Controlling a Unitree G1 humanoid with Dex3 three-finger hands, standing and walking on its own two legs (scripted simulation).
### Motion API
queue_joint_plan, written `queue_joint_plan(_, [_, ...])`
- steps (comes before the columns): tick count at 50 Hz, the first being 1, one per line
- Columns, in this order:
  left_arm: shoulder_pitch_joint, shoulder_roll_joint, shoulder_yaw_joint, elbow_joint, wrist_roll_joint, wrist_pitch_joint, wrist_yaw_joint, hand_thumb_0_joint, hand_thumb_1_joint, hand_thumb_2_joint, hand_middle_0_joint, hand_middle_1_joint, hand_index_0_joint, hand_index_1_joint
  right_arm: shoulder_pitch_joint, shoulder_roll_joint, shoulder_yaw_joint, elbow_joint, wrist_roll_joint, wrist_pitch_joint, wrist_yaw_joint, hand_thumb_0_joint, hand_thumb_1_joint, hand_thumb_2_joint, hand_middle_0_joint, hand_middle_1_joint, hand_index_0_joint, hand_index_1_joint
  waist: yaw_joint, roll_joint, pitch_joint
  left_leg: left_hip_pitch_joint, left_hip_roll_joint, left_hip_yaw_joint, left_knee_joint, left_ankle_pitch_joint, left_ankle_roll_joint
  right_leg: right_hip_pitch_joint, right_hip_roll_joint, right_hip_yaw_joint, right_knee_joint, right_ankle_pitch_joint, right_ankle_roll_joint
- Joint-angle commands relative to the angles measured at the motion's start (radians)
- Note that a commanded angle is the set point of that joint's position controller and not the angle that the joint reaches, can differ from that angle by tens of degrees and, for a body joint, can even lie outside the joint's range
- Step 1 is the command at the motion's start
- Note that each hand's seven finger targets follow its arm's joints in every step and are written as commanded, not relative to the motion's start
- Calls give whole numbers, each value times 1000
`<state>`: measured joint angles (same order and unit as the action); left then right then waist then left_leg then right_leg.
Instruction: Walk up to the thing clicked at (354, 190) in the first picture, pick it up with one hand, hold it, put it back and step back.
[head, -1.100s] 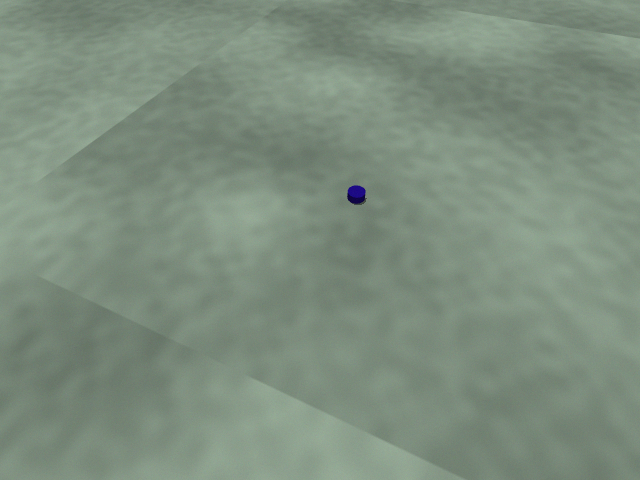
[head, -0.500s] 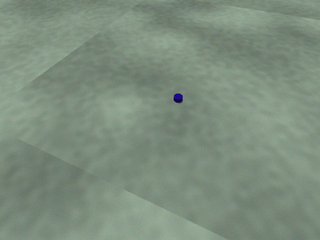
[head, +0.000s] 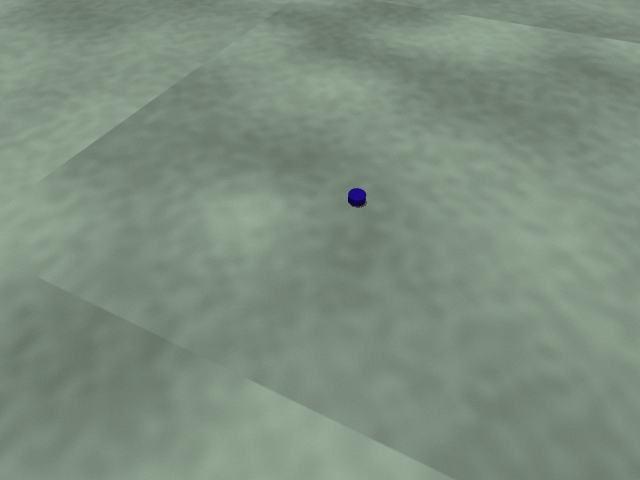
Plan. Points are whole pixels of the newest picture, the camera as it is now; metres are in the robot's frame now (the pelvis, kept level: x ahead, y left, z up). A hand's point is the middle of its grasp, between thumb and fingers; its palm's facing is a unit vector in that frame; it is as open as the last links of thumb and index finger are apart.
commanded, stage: stand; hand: left
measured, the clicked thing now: (356, 197) +1.35 -0.15 -0.76
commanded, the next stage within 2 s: walk up in 0.02 s
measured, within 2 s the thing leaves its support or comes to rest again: neither
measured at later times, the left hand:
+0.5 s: hand (220, 453) +0.18 +0.16 -0.15, palm faces -0.02 -0.93 -0.38, open 7.4 cm
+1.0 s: hand (267, 305) +0.43 +0.12 -0.16, palm faces -0.13 -0.94 -0.32, open 7.4 cm
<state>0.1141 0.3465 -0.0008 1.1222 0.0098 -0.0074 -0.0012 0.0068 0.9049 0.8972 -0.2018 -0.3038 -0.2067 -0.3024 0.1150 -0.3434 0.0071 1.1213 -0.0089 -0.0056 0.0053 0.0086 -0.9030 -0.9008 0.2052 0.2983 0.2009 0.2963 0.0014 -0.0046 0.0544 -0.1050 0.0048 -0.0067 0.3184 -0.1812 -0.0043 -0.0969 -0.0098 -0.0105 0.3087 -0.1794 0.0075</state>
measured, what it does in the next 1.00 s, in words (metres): walks ahead: right foot, then left foot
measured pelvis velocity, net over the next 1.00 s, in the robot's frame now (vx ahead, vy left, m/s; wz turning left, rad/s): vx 0.32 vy -0.15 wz -0.08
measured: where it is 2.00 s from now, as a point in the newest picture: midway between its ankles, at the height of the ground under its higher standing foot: (417, 313)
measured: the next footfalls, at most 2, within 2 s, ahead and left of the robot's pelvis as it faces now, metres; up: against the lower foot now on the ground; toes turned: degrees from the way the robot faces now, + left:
right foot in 0.36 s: +0.19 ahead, -0.24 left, +0.00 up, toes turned -7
left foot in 0.76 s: +0.37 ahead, -0.01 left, +0.00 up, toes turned +1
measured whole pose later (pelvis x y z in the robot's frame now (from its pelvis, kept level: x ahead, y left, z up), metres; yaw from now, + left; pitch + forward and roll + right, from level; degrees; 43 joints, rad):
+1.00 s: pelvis +0.32 -0.15 -0.01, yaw -5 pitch -3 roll +0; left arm 0.26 0.45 0.07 0.86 0.01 -0.02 -0.08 0.01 0.91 0.90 -0.20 -0.30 -0.21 -0.30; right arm 0.35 -0.39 -0.05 0.85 -0.01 -0.11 0.03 0.01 -0.90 -0.90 0.21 0.30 0.20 0.30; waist -0.02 -0.09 0.07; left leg -0.17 0.06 0.08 0.50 -0.28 0.00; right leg -0.50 -0.05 0.05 0.99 -0.33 -0.01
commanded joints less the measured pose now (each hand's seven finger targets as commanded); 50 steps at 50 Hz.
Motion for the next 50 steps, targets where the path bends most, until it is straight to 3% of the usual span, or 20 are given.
queue_joint_plan(1, [1, 312, 120, -136, 30, -26, -29, 0, 900, 900, -200, -300, -200, -300, 84, -324, -113, -105, -17, -53, -4, 0, -900, -900, 200, 300, 200, 300, -24, -44, -174, 69, 114, -121, 23, -360, 104, -48, -54, 83, 76, -347, -64])
queue_joint_plan(2, [-60, 292, 116, -149, 40, -17, -47, 0, 900, 900, -200, -300, -200, -300, 136, -354, -134, -79, -26, -61, -1, 0, -900, -900, 200, 300, 200, 300, -62, 25, -89, 121, 173, -211, -35, -547, 141, -288, -36, 60, 187, -458, -66])
queue_joint_plan(3, [-119, 258, 117, -175, 43, -6, -60, 0, 900, 900, -200, -300, -200, -300, 174, -390, -155, -76, -31, -63, -2, 0, -900, -900, 200, 300, 200, 300, -95, 155, -2, 154, 298, -374, -147, -671, 191, -482, 0, -3, 412, -353, -39])
queue_joint_plan(5, [-136, 260, 122, -217, 47, -6, -69, 0, 900, 900, -200, -300, -200, -300, 178, -403, -168, -111, -27, -82, -7, 0, -900, -900, 200, 300, 200, 300, -91, 75, 66, 126, 409, -482, -185, -579, 245, -637, -44, 164, 581, -286, -44])
queue_joint_plan(13, [9, 253, 138, -232, 24, -5, -127, 0, 900, 900, -200, -300, -200, -300, -6, -359, -165, -232, -40, -98, 3, 0, -900, -900, 200, 300, 200, 300, 37, 232, 50, -159, 256, -98, -147, -379, 166, -256, -107, 58, 376, -136, -17])
queue_joint_plan(17, [216, 282, 163, -157, 30, -22, -108, 0, 900, 900, -200, -300, -200, -300, -8, -319, -152, -238, -41, -81, 5, 0, -900, -900, 200, 300, 200, 300, 125, 41, -24, -323, 165, 19, 197, -385, 128, 102, -27, -59, 267, -42, -15])
queue_joint_plan(18, [344, 338, 186, -126, 35, -31, -90, 0, 900, 900, -200, -300, -200, -300, 36, -270, -132, -236, -43, -77, 2, 0, -900, -900, 200, 300, 200, 300, 178, -159, -85, -430, 99, 75, 487, -356, 107, 254, -3, -13, 252, -147, -27])
queue_joint_plan(19, [428, 403, 208, -120, 41, -35, -72, 0, 900, 900, -200, -300, -200, -300, 74, -185, -102, -251, -38, -75, 6, 0, -900, -900, 200, 300, 200, 300, 209, -417, -64, -582, -24, 80, 791, -479, 82, 257, -120, 216, 83, -452, -52])
queue_joint_plan(20, [331, 447, 203, -188, 42, -41, -68, 0, 900, 900, -200, -300, -200, -300, 99, -224, -108, -278, -7, -71, 11, 0, -900, -900, 200, 300, 200, 300, 148, -384, -44, -625, -70, -9, 908, -411, 46, 114, -337, 686, -205, -789, -158])
queue_joint_plan(21, [183, 475, 198, -239, 24, -41, -68, 0, 900, 900, -200, -300, -200, -300, 120, -312, -134, -256, -14, -68, 6, 0, -900, -900, 200, 300, 200, 300, 81, -282, 29, -543, 7, -75, 929, -365, 43, -56, -394, 799, -253, -870, -220])
queue_joint_plan(22, [119, 455, 189, -267, 13, -43, -66, 0, 900, 900, -200, -300, -200, -300, 101, -348, -142, -242, -10, -71, 8, 0, -900, -900, 200, 300, 200, 300, 56, -205, 94, -534, 56, -93, 920, -307, 43, -148, -382, 747, -242, -792, -241])
queue_joint_plan(25, [92, 348, 162, -270, 6, -58, -55, 0, 900, 900, -200, -300, -200, -300, 214, -313, -131, -190, 13, -68, 23, 0, -900, -900, 200, 300, 200, 300, -4, -160, 47, -424, 88, -74, 802, -166, 53, -158, -239, 379, -131, -487, -181])
queue_joint_plan(34, [155, 333, 147, -327, 15, -73, -62, 0, 900, 900, -200, -300, -200, -300, 84, -261, -132, -302, -11, -89, 52, 0, -900, -900, 200, 300, 200, 300, 45, -67, 22, -303, 90, 25, 324, -56, 11, -129, -222, 184, -53, -222, -219])
queue_joint_plan(38, [174, 268, 118, -350, 14, -61, -66, 0, 900, 900, -200, -300, -200, -300, 311, -294, -161, -249, -14, -115, 22, 0, -900, -900, 200, 300, 200, 300, -77, 113, -123, 154, 15, 74, 150, -19, 52, -267, -107, 25, 386, 70, -149])
queue_joint_plan(39, [234, 199, 100, -354, 5, -59, -63, 0, 900, 900, -200, -300, -200, -300, 397, -362, -183, -246, -32, -120, 8, 0, -900, -900, 200, 300, 200, 300, -102, 277, -189, 300, 187, -192, 75, -236, 113, -423, -17, -27, 656, -30, -100])
queue_joint_plan(40, [258, 185, 98, -362, 2, -54, -60, 0, 900, 900, -200, -300, -200, -300, 385, -432, -193, -284, -35, -123, -1, 0, -900, -900, 200, 300, 200, 300, -78, 309, -166, 341, 426, -661, -63, -443, 203, -653, 95, 5, 809, -350, -57])
queue_joint_plan(41, [217, 320, 130, -343, 18, -42, -49, 0, 900, 900, -200, -300, -200, -300, 331, -438, -199, -296, 3, -118, 3, 0, -900, -900, 200, 300, 200, 300, -80, 174, -117, 242, 475, -716, -84, -527, 284, -626, 4, 132, 866, -361, -68])
queue_joint_plan(42, [170, 336, 127, -345, 17, -47, -45, 0, 900, 900, -200, -300, -200, -300, 300, -413, -191, -304, 3, -114, 3, 0, -900, -900, 200, 300, 200, 300, -70, 109, -32, 153, 466, -652, -82, -455, 299, -642, -30, 144, 887, -327, -59])
queue_joint_plan(45, [207, 287, 125, -314, -1, -50, -57, 0, 900, 900, -200, -300, -200, -300, 236, -331, -147, -331, 6, -126, 2, 0, -900, -900, 200, 300, 200, 300, -16, 92, 24, 21, 310, -252, -32, -21, 210, -549, -70, 142, 780, -179, -43])
queue_joint_plan(50, [126, 243, 116, -351, 1, -40, -92, 0, 900, 900, -200, -300, -200, -300, 229, -356, -149, -350, 3, -132, 9, 0, -900, -900, 200, 300, 200, 300, -20, 179, 50, -66, 272, -62, -43, 124, 230, -471, -99, 33, 541, -86, 1])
